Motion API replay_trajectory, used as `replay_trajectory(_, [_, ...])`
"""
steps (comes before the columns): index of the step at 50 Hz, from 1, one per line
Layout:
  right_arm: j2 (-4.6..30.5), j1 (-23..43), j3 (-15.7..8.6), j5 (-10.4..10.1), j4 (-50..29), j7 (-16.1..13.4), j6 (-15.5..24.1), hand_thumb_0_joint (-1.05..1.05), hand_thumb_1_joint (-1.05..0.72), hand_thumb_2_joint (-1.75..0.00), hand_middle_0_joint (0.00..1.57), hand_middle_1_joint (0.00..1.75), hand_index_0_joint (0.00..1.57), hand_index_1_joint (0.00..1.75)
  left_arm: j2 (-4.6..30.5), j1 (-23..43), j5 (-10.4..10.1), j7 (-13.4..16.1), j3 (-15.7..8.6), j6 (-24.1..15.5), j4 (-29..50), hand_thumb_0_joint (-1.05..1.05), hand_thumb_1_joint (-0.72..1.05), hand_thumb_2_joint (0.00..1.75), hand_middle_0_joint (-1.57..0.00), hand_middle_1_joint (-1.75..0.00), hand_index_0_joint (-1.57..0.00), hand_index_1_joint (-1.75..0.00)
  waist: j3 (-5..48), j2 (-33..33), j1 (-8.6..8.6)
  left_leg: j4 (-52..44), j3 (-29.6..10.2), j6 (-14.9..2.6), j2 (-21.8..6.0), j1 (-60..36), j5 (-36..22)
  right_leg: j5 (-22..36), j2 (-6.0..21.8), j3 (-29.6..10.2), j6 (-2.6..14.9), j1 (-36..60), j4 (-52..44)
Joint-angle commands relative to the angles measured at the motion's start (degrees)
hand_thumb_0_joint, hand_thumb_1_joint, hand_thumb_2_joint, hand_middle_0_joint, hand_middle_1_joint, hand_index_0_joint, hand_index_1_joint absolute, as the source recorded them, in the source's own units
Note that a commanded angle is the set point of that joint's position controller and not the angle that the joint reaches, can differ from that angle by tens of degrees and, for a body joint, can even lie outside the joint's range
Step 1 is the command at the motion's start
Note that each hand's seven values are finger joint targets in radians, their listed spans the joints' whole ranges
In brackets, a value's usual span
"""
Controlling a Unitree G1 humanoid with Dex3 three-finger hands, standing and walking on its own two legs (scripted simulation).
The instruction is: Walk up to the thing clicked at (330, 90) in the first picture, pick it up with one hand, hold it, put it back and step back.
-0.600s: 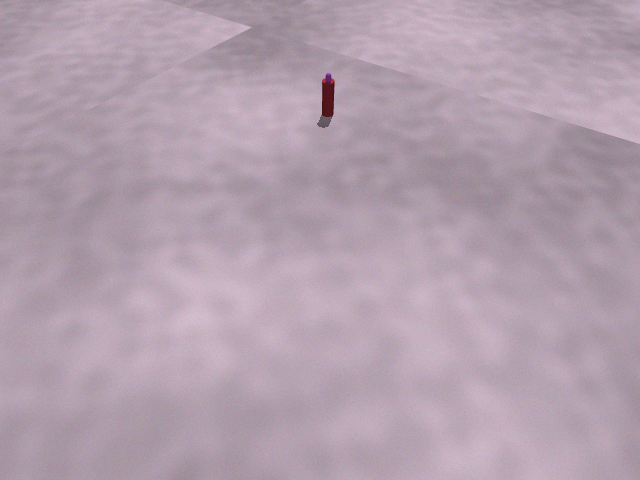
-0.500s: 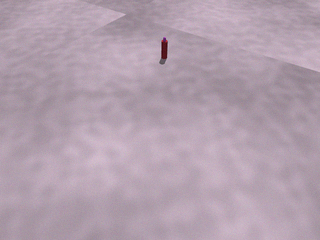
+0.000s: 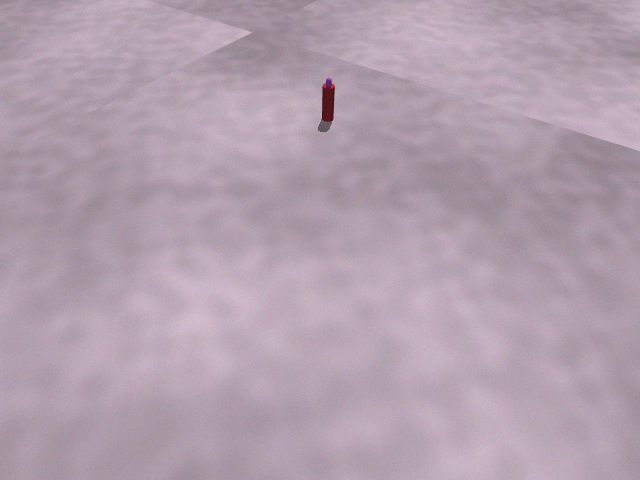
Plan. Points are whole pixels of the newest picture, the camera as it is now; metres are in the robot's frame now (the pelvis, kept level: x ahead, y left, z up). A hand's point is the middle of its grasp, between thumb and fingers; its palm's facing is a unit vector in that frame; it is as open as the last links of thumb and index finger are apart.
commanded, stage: stand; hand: left
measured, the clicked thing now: (328, 99) +2.15 -0.06 -0.66
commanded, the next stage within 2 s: walk up in 0.52 s
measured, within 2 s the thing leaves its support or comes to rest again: neither
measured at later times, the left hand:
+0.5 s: hand out of the picture +0.07 +0.25 -0.16, palm faces -0.02 -0.94 -0.34, open 7.4 cm
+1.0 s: hand (214, 416) +0.25 +0.17 -0.13, palm faces -0.02 -0.91 -0.42, open 7.4 cm
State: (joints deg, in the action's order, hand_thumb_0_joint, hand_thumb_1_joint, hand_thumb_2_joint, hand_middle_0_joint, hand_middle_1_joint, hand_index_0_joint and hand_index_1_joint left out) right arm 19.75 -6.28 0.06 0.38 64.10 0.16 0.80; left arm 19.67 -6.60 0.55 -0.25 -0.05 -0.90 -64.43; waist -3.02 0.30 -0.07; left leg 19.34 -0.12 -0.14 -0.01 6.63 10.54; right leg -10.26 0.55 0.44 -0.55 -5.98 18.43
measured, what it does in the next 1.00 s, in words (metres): walks ahead: right foot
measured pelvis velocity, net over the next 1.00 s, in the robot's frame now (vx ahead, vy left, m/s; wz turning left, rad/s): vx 0.15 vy -0.12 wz -0.07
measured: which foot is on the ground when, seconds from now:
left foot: down 0.00-0.88, up 0.90-1.00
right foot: down 0.00-0.56, up 0.58-0.86, down 0.88-1.00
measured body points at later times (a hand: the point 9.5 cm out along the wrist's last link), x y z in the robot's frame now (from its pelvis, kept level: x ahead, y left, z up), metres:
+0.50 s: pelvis +0.01 +0.00 +0.00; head +0.02 +0.00 +0.45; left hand +0.08 +0.30 -0.13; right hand +0.08 -0.30 -0.13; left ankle +0.00 +0.12 -0.75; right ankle +0.00 -0.12 -0.75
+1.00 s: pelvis +0.15 -0.12 -0.02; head +0.13 -0.15 +0.42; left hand +0.25 +0.21 -0.10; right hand +0.18 -0.46 -0.16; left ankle +0.07 +0.03 -0.67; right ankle +0.18 -0.23 -0.75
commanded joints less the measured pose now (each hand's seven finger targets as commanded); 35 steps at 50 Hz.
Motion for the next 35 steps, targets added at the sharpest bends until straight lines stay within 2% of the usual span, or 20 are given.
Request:
replay_trajectory(1, [11.96,2.37,-2.14,0.20,-3.43,-0.67,1.11,0.00,-0.90,-0.90,0.20,0.30,0.20,0.30,12.23,2.39,0.23,0.84,-2.11,-1.06,3.22,0.00,0.90,0.90,-0.20,-0.30,-0.20,-0.30,4.10,-0.90,0.18,-3.97,-6.01,-1.56,-7.17,0.04,-5.39,4.90,6.78,-5.40,1.98,0.30,-2.53])
replay_trajectory(8, [11.98,2.20,-2.01,0.21,-3.30,-0.78,1.30,0.00,-0.90,-0.90,0.20,0.30,0.20,0.30,12.01,1.88,0.20,0.83,-2.11,-0.79,3.24,0.00,0.90,0.90,-0.20,-0.30,-0.20,-0.30,4.49,-1.54,0.34,-3.97,-6.00,-1.58,-7.21,-0.32,-8.09,6.96,6.71,-5.10,1.97,0.91,-1.96])
replay_trajectory(12, [12.14,2.01,-2.01,0.08,-3.01,-0.85,1.31,0.00,-0.90,-0.90,0.20,0.30,0.20,0.30,11.87,1.48,0.06,0.76,-2.01,-0.71,3.02,0.00,0.90,0.90,-0.20,-0.30,-0.20,-0.30,3.96,-0.78,0.47,-3.99,-6.21,-1.43,-7.28,-0.80,-7.23,5.10,6.61,-5.03,2.02,0.10,-2.01])
replay_trajectory(25, [12.17,2.12,-1.94,0.08,-3.20,-0.77,1.13,0.00,-0.90,-0.90,0.20,0.30,0.20,0.30,11.98,1.33,0.07,0.94,-2.00,-0.93,3.28,0.00,0.90,0.90,-0.20,-0.30,-0.20,-0.30,4.37,-0.32,0.32,-3.15,-5.95,-1.60,-7.04,-1.01,-9.13,8.32,7.03,-5.09,1.83,0.68,-2.42])
replay_trajectory(26, [19.49,-2.23,-6.89,1.44,-6.92,0.81,2.76,0.00,-0.90,-0.90,0.20,0.30,0.20,0.30,19.31,-0.84,1.40,-1.50,-6.52,-1.86,8.05,0.00,0.90,0.90,-0.20,-0.30,-0.20,-0.30,12.25,0.61,-0.50,1.59,-7.69,-5.81,-7.46,-3.10,25.64,-22.46,4.75,-6.34,4.07,-2.72,3.62])
replay_trajectory(27, [20.29,-3.16,-7.63,2.02,-5.93,1.55,3.09,0.00,-0.90,-0.90,0.20,0.30,0.20,0.30,18.01,3.63,1.64,-2.41,-6.43,-1.74,8.85,0.00,0.90,0.90,-0.20,-0.30,-0.20,-0.30,6.74,-2.84,-2.21,-1.51,-10.91,-7.07,-8.99,-3.82,34.38,-27.61,4.07,-5.25,4.03,-14.67,9.48])
replay_trajectory(28, [20.94,-5.79,-8.35,2.29,-5.68,1.79,3.14,0.00,-0.90,-0.90,0.20,0.30,0.20,0.30,15.88,8.29,1.65,-2.99,-6.23,-1.40,10.52,0.00,0.90,0.90,-0.20,-0.30,-0.20,-0.30,1.51,-7.32,-4.52,-7.24,-16.70,-9.17,-13.26,-7.49,40.97,-24.75,1.50,-0.82,2.56,-27.69,16.56])
replay_trajectory(29, [21.82,-7.71,-9.28,1.97,-5.98,1.89,3.42,0.00,-0.90,-0.90,0.20,0.30,0.20,0.30,14.85,11.17,2.07,-3.51,-6.05,-1.45,12.24,0.00,0.90,0.90,-0.20,-0.30,-0.20,-0.30,-1.50,-11.12,-6.31,-12.87,-25.20,-12.83,-21.35,-9.63,41.19,-17.98,1.75,0.38,1.81,-35.80,27.48])
replay_trajectory(30, [22.12,-7.74,-9.47,1.92,-7.00,1.86,3.99,0.00,-0.90,-0.90,0.20,0.30,0.20,0.30,15.09,11.62,1.87,-3.59,-5.86,-2.01,13.28,0.00,0.90,0.90,-0.20,-0.30,-0.20,-0.30,-3.24,-7.70,-6.25,-14.19,-28.38,-14.80,-24.74,-9.37,35.36,-16.16,3.72,-4.39,1.48,-39.28,30.14])
replay_trajectory(31, [21.62,-6.84,-9.61,1.77,-7.65,1.77,4.36,0.00,-0.90,-0.90,0.20,0.30,0.20,0.30,15.71,11.41,1.76,-3.95,-5.94,-2.43,13.24,0.00,0.90,0.90,-0.20,-0.30,-0.20,-0.30,-3.43,-5.11,-5.40,-14.89,-27.54,-14.67,-25.04,-9.04,32.13,-15.26,5.78,-6.61,1.70,-38.01,29.67])
replay_trajectory(32, [20.75,-6.10,-9.49,1.60,-8.23,1.77,4.66,0.00,-0.90,-0.90,0.20,0.30,0.20,0.30,16.17,9.23,1.42,-4.43,-5.99,-2.75,12.78,0.00,0.90,0.90,-0.20,-0.30,-0.20,-0.30,-1.41,-4.62,-4.01,-15.09,-25.28,-13.95,-23.29,-11.12,30.77,-14.62,6.48,-6.84,1.59,-37.35,29.83])
replay_trajectory(33, [19.81,-4.59,-9.21,1.72,-9.00,1.86,4.79,0.00,-0.90,-0.90,0.20,0.30,0.20,0.30,16.43,7.05,1.25,-4.93,-6.10,-2.76,12.33,0.00,0.90,0.90,-0.20,-0.30,-0.20,-0.30,0.45,-4.89,-3.11,-14.59,-20.38,-12.66,-20.27,-12.47,29.38,-14.34,6.14,-5.26,1.11,-36.80,29.43])
replay_trajectory(34, [19.84,-3.39,-9.14,1.91,-10.00,2.10,4.81,0.00,-0.90,-0.90,0.20,0.30,0.20,0.30,16.41,4.85,1.28,-5.49,-6.31,-2.47,11.93,0.00,0.90,0.90,-0.20,-0.30,-0.20,-0.30,1.57,-6.39,-2.14,-14.05,-16.83,-11.95,-18.58,-11.71,28.69,-13.41,5.71,-3.11,0.42,-34.80,28.54])
replay_trajectory(35, [20.35,-0.99,-9.42,2.00,-10.94,2.36,4.87,0.00,-0.90,-0.90,0.20,0.30,0.20,0.30,16.42,3.08,1.26,-5.99,-6.60,-2.12,11.88,0.00,0.90,0.90,-0.20,-0.30,-0.20,-0.30,1.14,-8.98,-0.72,-14.64,-14.07,-11.49,-18.07,-7.46,29.38,-11.76,6.14,-1.62,-0.04,-31.33,28.41])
